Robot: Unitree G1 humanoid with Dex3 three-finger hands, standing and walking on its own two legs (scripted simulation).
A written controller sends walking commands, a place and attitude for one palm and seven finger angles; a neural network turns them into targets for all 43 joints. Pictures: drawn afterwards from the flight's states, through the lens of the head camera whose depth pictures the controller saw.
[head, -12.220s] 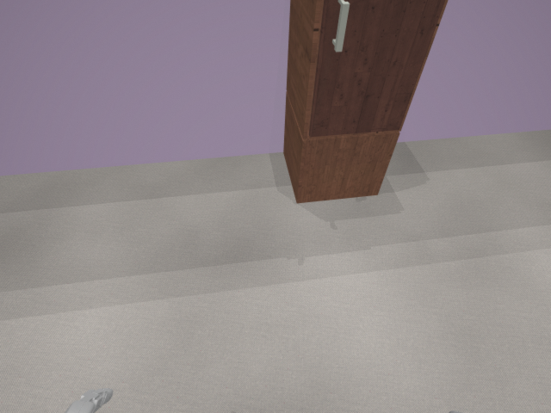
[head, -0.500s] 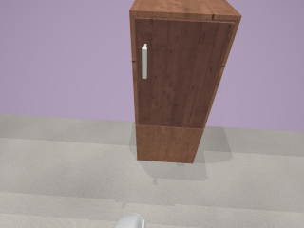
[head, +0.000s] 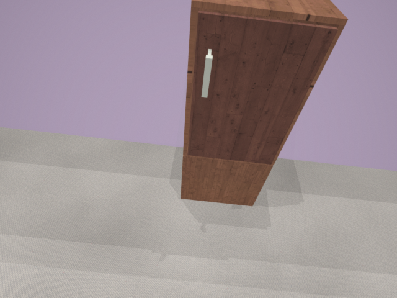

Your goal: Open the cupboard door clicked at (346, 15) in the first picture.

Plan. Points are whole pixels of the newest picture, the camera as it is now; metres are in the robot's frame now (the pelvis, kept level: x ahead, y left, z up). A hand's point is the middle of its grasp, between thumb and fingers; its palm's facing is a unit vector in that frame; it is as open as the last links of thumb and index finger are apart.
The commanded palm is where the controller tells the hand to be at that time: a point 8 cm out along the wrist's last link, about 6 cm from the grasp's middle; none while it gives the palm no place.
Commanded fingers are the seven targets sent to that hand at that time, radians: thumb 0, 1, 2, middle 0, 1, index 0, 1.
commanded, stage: come to a stop and stand still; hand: left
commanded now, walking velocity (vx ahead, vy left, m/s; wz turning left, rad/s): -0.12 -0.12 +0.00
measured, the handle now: (207, 73) +0.72 +0.02 +0.08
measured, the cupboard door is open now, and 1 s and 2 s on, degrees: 0 0 0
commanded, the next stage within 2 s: look again from close up in 0.90 s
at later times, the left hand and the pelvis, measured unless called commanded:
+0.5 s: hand out of the picture +0.11 +0.13 -0.17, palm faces +0.03 -0.98 -0.18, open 7.4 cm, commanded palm none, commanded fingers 0.00 0.90 0.90 -0.20 -0.30 -0.20 -0.30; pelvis +0.02 -0.04 -0.01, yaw +1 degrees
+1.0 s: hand out of the picture +0.01 +0.13 -0.18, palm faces +0.03 -0.99 -0.16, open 7.4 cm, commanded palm none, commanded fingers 0.00 0.90 0.90 -0.20 -0.30 -0.20 -0.30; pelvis +0.02 -0.03 +0.00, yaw +0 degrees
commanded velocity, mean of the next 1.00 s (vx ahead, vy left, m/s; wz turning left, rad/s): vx -0.04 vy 0.04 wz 0.00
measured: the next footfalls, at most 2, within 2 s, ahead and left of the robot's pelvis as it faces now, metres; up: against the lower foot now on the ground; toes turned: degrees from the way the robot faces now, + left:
right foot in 0.20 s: +0.07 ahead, -0.16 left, +0.00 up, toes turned +0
left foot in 0.52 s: +0.04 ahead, +0.07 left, +0.00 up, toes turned +3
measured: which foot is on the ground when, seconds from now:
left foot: down 0.00-0.22, up 0.24-0.50, down 0.52-1.00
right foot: up 0.00-0.18, down 0.20-1.00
